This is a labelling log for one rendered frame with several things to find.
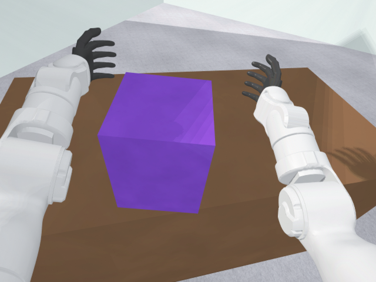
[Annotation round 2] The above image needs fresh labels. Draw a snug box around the carton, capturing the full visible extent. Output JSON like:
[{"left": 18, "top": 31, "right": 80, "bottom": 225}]
[{"left": 98, "top": 72, "right": 216, "bottom": 214}]

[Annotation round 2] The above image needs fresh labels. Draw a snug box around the right robot forearm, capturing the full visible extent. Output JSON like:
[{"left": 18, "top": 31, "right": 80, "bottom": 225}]
[{"left": 254, "top": 86, "right": 356, "bottom": 225}]

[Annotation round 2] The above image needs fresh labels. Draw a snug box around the robot left hand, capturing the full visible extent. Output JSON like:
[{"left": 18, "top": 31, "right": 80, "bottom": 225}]
[{"left": 72, "top": 28, "right": 116, "bottom": 82}]

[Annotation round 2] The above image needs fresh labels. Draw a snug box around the robot right upper arm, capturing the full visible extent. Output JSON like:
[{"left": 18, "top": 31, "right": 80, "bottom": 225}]
[{"left": 278, "top": 181, "right": 376, "bottom": 282}]

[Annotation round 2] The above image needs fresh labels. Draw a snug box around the robot left upper arm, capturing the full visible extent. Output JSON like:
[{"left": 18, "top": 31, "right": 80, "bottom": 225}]
[{"left": 0, "top": 137, "right": 72, "bottom": 282}]

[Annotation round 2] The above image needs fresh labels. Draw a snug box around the pedestal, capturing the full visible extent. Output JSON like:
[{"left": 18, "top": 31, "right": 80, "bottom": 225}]
[{"left": 0, "top": 68, "right": 376, "bottom": 282}]

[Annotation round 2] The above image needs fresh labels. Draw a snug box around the robot right hand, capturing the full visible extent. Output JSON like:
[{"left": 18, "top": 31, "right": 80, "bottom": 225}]
[{"left": 242, "top": 54, "right": 282, "bottom": 102}]

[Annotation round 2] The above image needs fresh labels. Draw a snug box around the left robot forearm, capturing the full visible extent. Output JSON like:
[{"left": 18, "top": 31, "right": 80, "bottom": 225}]
[{"left": 0, "top": 54, "right": 90, "bottom": 149}]

